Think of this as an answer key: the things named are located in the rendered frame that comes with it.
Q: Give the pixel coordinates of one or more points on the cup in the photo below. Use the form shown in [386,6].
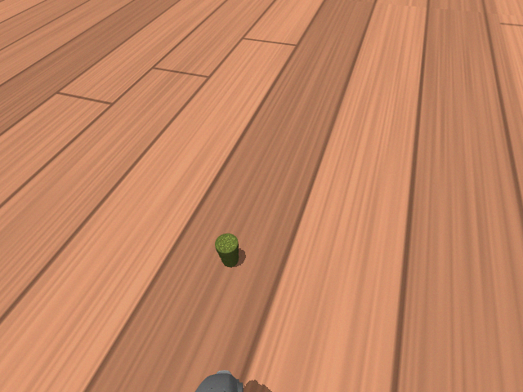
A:
[227,247]

